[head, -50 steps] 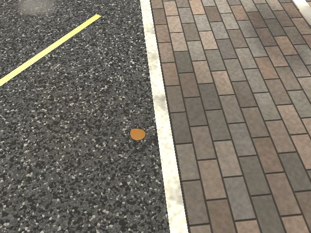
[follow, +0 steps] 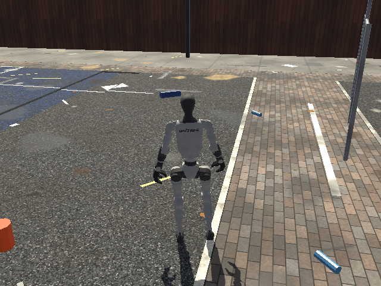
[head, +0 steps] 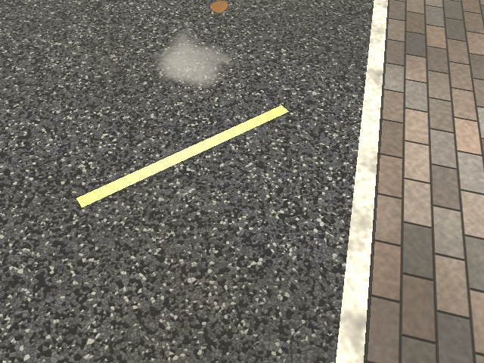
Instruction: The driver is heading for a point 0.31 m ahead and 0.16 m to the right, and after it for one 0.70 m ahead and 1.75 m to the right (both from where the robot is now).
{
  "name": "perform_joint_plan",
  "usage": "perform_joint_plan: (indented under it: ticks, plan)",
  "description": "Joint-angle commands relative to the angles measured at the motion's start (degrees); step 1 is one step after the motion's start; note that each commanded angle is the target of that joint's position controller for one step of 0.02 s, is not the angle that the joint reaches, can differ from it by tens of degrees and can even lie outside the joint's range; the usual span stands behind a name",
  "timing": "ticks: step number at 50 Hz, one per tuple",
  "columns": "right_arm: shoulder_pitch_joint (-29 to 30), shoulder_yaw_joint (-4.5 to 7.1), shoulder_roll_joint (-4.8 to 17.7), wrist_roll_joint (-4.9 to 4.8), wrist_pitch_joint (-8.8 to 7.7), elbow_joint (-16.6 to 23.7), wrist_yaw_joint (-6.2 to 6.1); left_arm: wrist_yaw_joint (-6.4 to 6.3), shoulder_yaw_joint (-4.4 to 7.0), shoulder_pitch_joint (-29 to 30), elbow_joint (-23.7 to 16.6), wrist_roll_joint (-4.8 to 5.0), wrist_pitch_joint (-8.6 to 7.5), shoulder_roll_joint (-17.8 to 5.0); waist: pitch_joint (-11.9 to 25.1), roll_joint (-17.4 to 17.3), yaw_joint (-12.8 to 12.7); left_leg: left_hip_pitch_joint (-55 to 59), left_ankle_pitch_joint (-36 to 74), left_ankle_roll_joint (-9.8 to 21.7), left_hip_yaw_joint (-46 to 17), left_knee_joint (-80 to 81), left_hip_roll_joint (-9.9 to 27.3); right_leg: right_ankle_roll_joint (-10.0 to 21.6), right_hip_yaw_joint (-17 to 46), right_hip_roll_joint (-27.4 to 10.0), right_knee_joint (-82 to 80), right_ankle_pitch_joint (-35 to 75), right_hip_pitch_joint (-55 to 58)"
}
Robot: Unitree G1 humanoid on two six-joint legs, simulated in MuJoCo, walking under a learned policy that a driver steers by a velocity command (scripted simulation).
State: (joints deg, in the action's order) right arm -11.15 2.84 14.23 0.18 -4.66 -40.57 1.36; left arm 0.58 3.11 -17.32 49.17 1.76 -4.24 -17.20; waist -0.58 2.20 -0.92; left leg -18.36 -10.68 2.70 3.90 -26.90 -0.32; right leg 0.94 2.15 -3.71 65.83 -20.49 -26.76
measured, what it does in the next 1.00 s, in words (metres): walks ahead, turning right: right foot, then left foot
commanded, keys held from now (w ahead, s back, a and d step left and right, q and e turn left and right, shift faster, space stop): w+e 1.00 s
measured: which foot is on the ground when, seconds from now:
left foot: down 0.00-0.42, up 0.44-0.86, down 0.88-1.00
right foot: up 0.00-0.38, down 0.40-0.88, up 0.90-1.00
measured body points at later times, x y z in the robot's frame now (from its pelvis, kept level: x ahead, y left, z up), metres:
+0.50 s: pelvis +0.26 -0.07 -0.02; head +0.30 -0.09 +0.43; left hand +0.50 +0.14 -0.11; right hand +0.26 -0.36 -0.14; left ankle +0.13 +0.10 -0.63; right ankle +0.32 -0.16 -0.74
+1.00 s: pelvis +0.54 -0.12 -0.01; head +0.56 -0.12 +0.44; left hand +0.76 +0.08 -0.12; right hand +0.54 -0.43 -0.09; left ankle +0.65 -0.06 -0.74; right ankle +0.37 -0.17 -0.65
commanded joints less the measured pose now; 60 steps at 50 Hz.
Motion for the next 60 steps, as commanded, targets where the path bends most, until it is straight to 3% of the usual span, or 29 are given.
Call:
perform_joint_plan:
  ticks: [1, 5, 9, 15, 18, 19, 20, 21, 22, 23, 24, 25, 26, 27, 29, 33, 36, 41, 43, 44, 45, 46, 47, 48, 49, 50, 52, 56, 60]
  plan:
    - [-1.4, 1.87, 5.7, 0.48, -1.85, 1.1, 0.05, -0.22, 1.3, -1.2, -3.4, -0.02, 0.94, -3.3, 2.1, -8.9, 0.2, 9.3, 6.8, 8.9, -13.1, 17.5, 14.8, -0.5, 3.4, -4.2, 0.9, 7.0, -10.3]
    - [-3.1, 2.49, 6.8, 1.06, -2.51, -1.6, -0.98, -0.37, 1.47, 2.6, -5.0, -0.3, 1.69, -2.2, -0.3, -5.9, 0.3, 10.7, 15.0, 8.6, -5.1, 19.1, 14.6, -1.6, 5.7, -3.3, -5.8, 16.1, -15.2]
    - [-4.0, 2.74, 8.3, 0.63, -2.09, -3.1, -1.85, 0.9, 0.88, 9.0, -7.1, -0.69, 1.34, -0.8, -2.3, -5.2, 2.4, 12.7, 15.3, 6.7, 1.4, 19.9, 13.8, -1.0, 2.2, -2.4, -18.7, 25.9, -14.1]
    - [-8.9, 3.54, 10.5, -0.65, 0.13, -6.1, -2.4, 3.1, 0.15, 18.2, -12.7, -0.63, 1.29, -0.1, -5.3, -4.5, 5.5, 23.8, 22.1, 5.6, 5.2, 15.5, 17.3, 2.0, -3.3, -1.4, -28.0, 19.2, -17.1]
    - [-7.3, 4.14, 13.0, -1.09, 1.37, -5.8, -3.02, 3.62, 1.39, 14.4, -13.8, -0.54, 1.62, -2.5, -0.7, -7.7, 1.8, 25.6, 48.8, 3.7, 7.7, 4.8, 17.2, 5.2, -8.6, 3.7, -28.6, 10.4, -7.0]
    - [-6.6, 4.28, 13.7, -1.17, 1.86, -5.6, -3.24, 3.45, 2.53, 8.4, -12.7, -0.36, 1.76, -4.5, 2.8, -8.2, -1.7, 24.5, 55.5, 2.9, 8.5, -3.7, 16.3, 6.8, -9.8, 6.2, -29.5, 8.9, 0.9]
    - [-5.7, 4.05, 13.5, -1.47, 1.97, -5.3, -3.44, 2.69, 4.41, -0.8, -10.5, -0.36, 1.85, -7.8, 7.5, -6.8, -6.7, 18.6, 52.0, 0.9, 9.7, -16.4, 14.0, 9.1, -8.8, 8.2, -34.1, 13.0, 15.2]
    - [-7.3, 2.79, 10.1, 0.12, 1.2, -3.9, -3.37, 1.2, 6.12, -7.8, -9.1, -0.46, 2.5, -13.5, 12.8, 2.4, -8.1, 2.4, 24.4, -1.7, 9.5, -35.1, 10.5, 12.9, 7.2, -2.0, -34.7, 16.2, 33.0]
    - [-10.6, 0.68, 3.7, 0.55, -0.9, -0.9, -2.51, 1.2, 6.14, -4.1, -11.0, -0.44, 1.87, -17.1, 19.2, 13.3, -1.6, -20.7, -22.1, -5.0, -0.1, -54.7, -3.1, 25.0, 42.5, -15.3, -44.2, 7.9, 48.5]
    - [-4.4, 1.65, 9.1, -1.4, -3.22, 0.0, -1.4, 1.5, 4.79, -6.0, -11.3, -0.8, 1.4, -12.2, 21.5, 5.5, -6.3, -26.6, -20.7, -3.5, -10.7, -57.2, -0.3, 23.4, 43.7, -15.6, -48.7, 5.4, 49.3]
    - [-0.6, 1.7, 9.5, -2.91, -4.07, 1.4, -1.0, 1.44, 4.05, -4.5, -10.9, -0.95, 0.88, -9.3, 13.9, 3.5, -5.7, -29.1, -16.4, -2.2, -10.0, -54.4, 2.2, 20.8, 34.4, -13.5, -48.4, 8.0, 43.3]
    - [-0.1, 1.5, 8.7, -1.95, -4.28, 1.2, -1.35, 1.5, 3.49, -0.8, -11.3, -0.68, 0.56, -7.6, 8.0, -2.3, -2.5, -26.9, -12.2, -1.8, -9.5, -48.3, 4.8, 18.3, 27.0, -10.5, -48.5, 13.8, 33.7]
    - [0.0, 2.04, 9.5, -0.4, -3.88, 0.6, -1.8, 1.3, 2.9, 2.8, -12.1, -0.89, 0.43, -5.6, 5.8, -2.4, -0.5, -22.9, -10.0, -2.2, -9.2, -43.2, 6.6, 16.9, 22.3, -8.4, -49.1, 19.0, 26.8]
    - [-1.1, 2.34, 9.6, 0.06, -3.07, 0.5, -1.72, 1.04, 2.5, 4.6, -13.3, -1.45, 0.44, -4.8, 4.6, -1.6, 1.2, -19.5, -8.5, -2.6, -9.3, -41.2, 7.3, 16.7, 20.1, -7.0, -50.6, 22.2, 21.9]
    - [-2.0, 2.23, 8.3, 0.6, -1.74, 0.7, -1.75, 0.59, 2.82, 4.8, -13.5, -1.36, 0.18, -5.9, 3.8, -1.1, 2.4, -17.1, -7.0, -4.3, -8.2, -36.8, 7.2, 17.2, 17.9, -6.0, -52.2, 27.0, 16.8]
    - [5.4, 1.15, 5.8, 0.92, -1.04, 3.0, -1.89, -0.77, 3.41, 2.0, -12.6, -0.8, 0.43, -8.0, 1.5, 0.3, 0.3, -16.4, 5.7, -6.7, -6.7, -20.8, 4.9, 14.6, 12.1, -2.1, -52.5, 26.6, 11.9]
    - [11.3, 0.62, 5.1, 0.2, -1.54, 4.2, -1.13, -1.19, 3.5, -0.5, -11.8, -0.48, 1.06, -8.3, 1.3, 2.3, -2.4, -11.9, 14.6, -6.8, -6.2, -9.0, 1.9, 12.2, 12.1, -0.7, -51.1, 20.0, 11.1]
    - [13.2, 1.8, 8.5, -0.71, -2.8, 5.5, -0.02, -1.5, 3.55, -2.9, -10.8, -0.22, 1.77, -7.9, 1.3, 4.3, -2.3, -8.6, 9.7, -4.5, -8.7, -1.6, 0.4, 10.7, 20.7, -3.9, -44.7, 14.5, 17.8]
    - [7.3, 2.74, 9.6, -0.72, -3.38, 4.1, -0.19, -1.56, 3.34, -1.3, -11.4, -0.4, 2.06, -7.0, 2.7, 5.7, 1.3, -0.7, 7.3, -2.3, -7.5, 1.5, 0.1, 8.9, 22.0, -2.8, -39.8, 16.4, 17.8]
    - [1.4, 3.58, 11.4, 0.06, -3.69, 3.2, -0.58, -1.41, 2.48, -0.9, -12.0, -0.69, 1.9, -4.6, 7.3, 4.4, 4.3, 9.8, 6.9, 0.1, -9.7, 1.5, 3.4, 7.0, 19.5, 0.1, -31.6, 17.4, 15.0]
    - [-7.5, 4.39, 14.8, 0.67, -3.6, 2.5, -1.12, -1.35, 1.17, -2.0, -13.1, -1.83, 1.71, -1.1, 15.4, -3.7, 7.0, 24.8, 4.0, 3.5, -20.5, 1.1, 14.1, 4.5, 13.3, 4.7, -14.7, 5.5, 7.0]
    - [-10.6, 5.18, 18.1, 1.06, -2.81, 0.3, -0.53, -1.34, 0.68, -9.7, -14.9, 0.42, 1.18, 0.0, 19.4, -24.5, 2.7, 37.9, -11.5, 12.3, -48.4, 7.8, 24.7, 1.7, 8.0, 9.8, 1.5, -15.1, -13.1]
    - [-8.3, 3.89, 12.0, -0.12, -2.58, 1.7, -0.36, -1.58, 1.79, -8.4, -12.8, 0.86, 1.34, -6.3, 13.7, -15.5, 4.3, 34.2, -22.4, 10.8, -48.4, 10.1, 23.9, 0.7, 9.6, 5.1, 8.3, -11.5, -18.9]
    - [-6.1, 3.03, 9.0, -0.33, -2.13, 2.1, -0.71, -1.48, 2.52, -2.3, -13.6, 0.26, 1.72, -8.7, 7.4, -10.1, 5.7, 27.7, -19.5, 8.3, -38.3, 10.2, 21.5, 0.4, 7.8, 3.4, 9.5, -6.0, -20.0]
    - [-3.6, 2.51, 8.2, 0.2, -1.75, 2.4, -0.76, -1.49, 2.52, 0.2, -14.0, -0.35, 2.02, -7.8, 4.2, -6.2, 4.6, 21.2, -11.7, 7.2, -31.3, 11.1, 19.0, 0.0, 6.4, 1.5, 8.4, -2.0, -17.7]
    - [-2.0, 2.16, 7.1, 0.39, -1.52, 1.9, -0.86, -1.24, 2.66, 1.8, -14.7, -0.79, 2.05, -7.1, 1.5, -6.1, 3.7, 16.7, -5.9, 7.1, -26.3, 12.3, 16.9, -0.2, 6.3, 0.0, 5.8, 0.5, -16.7]
    - [-1.4, 1.93, 6.4, 0.53, -1.82, 1.1, -1.06, -0.6, 2.51, 1.0, -14.9, -0.02, 2.54, -4.9, 0.7, -8.9, 2.1, 12.3, -0.5, 6.7, -19.0, 14.9, 14.6, -0.3, 5.0, -1.9, 3.2, 2.7, -13.1]
    - [-2.4, 2.78, 8.9, 0.3, -2.28, -1.1, -1.21, -0.47, 1.89, 4.2, -16.5, -0.42, 3.2, -2.8, -0.4, -6.8, 2.1, 12.6, 8.6, 8.5, -11.3, 17.6, 15.6, -1.6, 4.2, -2.9, -2.9, 7.8, -16.5]
    - [-2.6, 3.02, 10.4, 0.16, -1.51, -2.5, -1.5, 0.6, 1.4, 8.8, -17.2, -0.39, 2.65, -2.0, -1.2, -6.1, 3.6, 14.8, 14.1, 7.0, -2.9, 17.6, 14.3, -1.6, 1.8, -2.7, -14.8, 18.4, -15.3]
Velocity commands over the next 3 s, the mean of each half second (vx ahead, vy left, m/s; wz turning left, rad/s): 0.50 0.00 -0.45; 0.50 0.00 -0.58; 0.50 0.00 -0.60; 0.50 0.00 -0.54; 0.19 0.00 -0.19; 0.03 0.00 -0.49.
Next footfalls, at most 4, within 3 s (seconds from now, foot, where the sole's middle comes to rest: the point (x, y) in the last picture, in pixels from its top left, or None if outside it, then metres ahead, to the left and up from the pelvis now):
0.40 right None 0.36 -0.17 -0.78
0.88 left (271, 295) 0.68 -0.08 -0.78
1.42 right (398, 287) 0.72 -0.46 -0.78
1.90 left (416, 204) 1.04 -0.59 -0.78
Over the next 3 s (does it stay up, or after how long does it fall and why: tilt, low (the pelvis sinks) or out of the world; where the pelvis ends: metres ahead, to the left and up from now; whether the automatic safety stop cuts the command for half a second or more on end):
stays up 0.97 -0.68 0.01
